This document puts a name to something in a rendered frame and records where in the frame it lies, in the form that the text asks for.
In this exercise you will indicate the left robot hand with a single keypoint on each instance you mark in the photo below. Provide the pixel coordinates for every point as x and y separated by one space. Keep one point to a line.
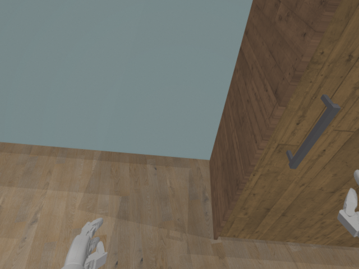
82 246

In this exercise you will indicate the handle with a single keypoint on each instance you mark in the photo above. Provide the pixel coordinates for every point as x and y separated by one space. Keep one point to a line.
319 128

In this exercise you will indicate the right robot hand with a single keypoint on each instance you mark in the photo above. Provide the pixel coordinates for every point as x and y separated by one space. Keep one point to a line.
347 216

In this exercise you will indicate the wardrobe door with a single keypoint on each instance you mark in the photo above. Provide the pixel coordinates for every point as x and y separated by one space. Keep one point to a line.
302 205

